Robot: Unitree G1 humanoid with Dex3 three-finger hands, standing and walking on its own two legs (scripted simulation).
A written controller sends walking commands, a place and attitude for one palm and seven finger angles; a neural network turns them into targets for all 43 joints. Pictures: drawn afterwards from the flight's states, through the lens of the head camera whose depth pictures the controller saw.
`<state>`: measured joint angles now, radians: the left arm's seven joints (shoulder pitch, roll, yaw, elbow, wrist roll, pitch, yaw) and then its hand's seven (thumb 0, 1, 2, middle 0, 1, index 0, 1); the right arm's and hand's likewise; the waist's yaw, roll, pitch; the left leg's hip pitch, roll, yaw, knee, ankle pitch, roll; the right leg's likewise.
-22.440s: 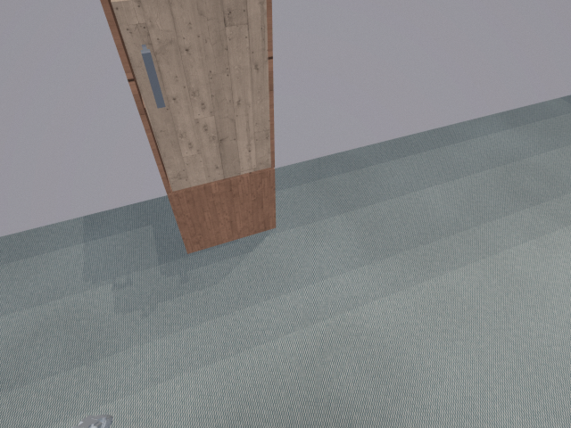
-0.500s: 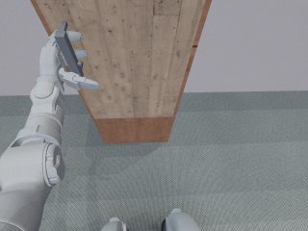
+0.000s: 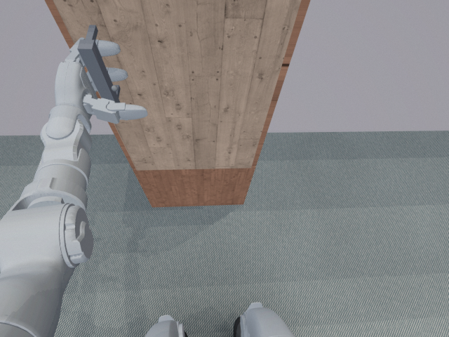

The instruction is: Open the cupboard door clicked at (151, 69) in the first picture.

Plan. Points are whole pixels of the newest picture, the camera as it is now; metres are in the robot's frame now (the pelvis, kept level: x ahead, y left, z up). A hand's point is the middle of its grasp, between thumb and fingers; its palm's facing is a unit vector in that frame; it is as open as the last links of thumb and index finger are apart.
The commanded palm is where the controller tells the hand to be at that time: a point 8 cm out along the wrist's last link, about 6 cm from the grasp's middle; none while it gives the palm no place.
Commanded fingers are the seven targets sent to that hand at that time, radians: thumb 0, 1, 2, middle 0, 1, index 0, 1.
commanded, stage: close the thumb around the handle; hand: left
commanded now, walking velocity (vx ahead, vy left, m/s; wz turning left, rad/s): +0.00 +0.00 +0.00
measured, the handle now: (104, 72) +0.57 +0.16 +0.09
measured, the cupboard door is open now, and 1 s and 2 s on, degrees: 0 11 43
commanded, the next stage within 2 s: pull the door open along its arc in 0.50 s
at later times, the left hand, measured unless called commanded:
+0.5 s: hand (115, 89) +0.52 +0.14 +0.10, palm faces -0.06 -1.00 -0.02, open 5.3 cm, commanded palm +0.50 +0.19 +0.10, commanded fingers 0.00 0.90 0.90 -0.40 -1.35 -0.40 -1.35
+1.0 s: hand (119, 121) +0.46 +0.13 +0.10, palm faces -0.08 -1.00 -0.01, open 5.7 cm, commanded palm +0.39 +0.18 +0.10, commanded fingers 0.00 0.90 0.90 -0.40 -1.35 -0.40 -1.35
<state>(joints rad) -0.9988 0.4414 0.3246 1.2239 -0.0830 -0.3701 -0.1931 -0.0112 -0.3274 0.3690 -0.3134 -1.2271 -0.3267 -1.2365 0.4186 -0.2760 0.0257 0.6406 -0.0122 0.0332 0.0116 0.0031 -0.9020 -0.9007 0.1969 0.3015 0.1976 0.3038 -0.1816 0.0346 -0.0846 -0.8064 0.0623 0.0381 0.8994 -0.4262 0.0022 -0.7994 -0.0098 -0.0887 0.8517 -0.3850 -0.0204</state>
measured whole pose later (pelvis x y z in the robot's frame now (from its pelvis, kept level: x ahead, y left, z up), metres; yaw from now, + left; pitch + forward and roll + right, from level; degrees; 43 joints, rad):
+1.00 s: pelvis +0.02 +0.00 +0.01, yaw -2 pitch +15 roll +0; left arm -0.53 0.26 0.27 0.76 -0.16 -0.34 -0.17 0.02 0.75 0.76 -0.37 -1.35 -0.36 -1.35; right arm 0.41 -0.26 0.00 0.58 0.02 0.07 0.03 0.01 -0.90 -0.90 0.20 0.30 0.20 0.30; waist -0.12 0.04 -0.13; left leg -0.63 0.06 0.09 0.80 -0.42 0.00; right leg -0.66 0.00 -0.04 0.78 -0.38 -0.01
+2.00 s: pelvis +0.00 -0.04 +0.02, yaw +2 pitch +5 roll +2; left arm 0.04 -0.11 -0.21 0.11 0.05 -0.15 0.50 0.01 0.07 0.53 -0.34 -1.27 -0.34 -1.26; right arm 0.21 -0.21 0.00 0.59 -0.05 0.06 -0.01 0.01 -0.90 -0.90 0.19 0.30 0.20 0.30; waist -0.01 0.05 -0.07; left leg -0.44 0.04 -0.02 0.73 -0.37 -0.04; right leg -0.47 -0.01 -0.12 0.78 -0.40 -0.07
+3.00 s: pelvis -0.01 -0.01 +0.02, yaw +0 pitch +4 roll +1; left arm 0.07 0.02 -0.27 0.06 -0.02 -0.18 0.10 -0.01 -0.50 0.30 -0.18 -0.33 -0.17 -0.31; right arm 0.25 -0.20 0.04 0.50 0.00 -0.02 0.01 0.01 -0.90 -0.90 0.20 0.30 0.20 0.30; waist -0.02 0.03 -0.05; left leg -0.44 0.02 0.04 0.77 -0.39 -0.01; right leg -0.48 -0.03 -0.05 0.80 -0.38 -0.02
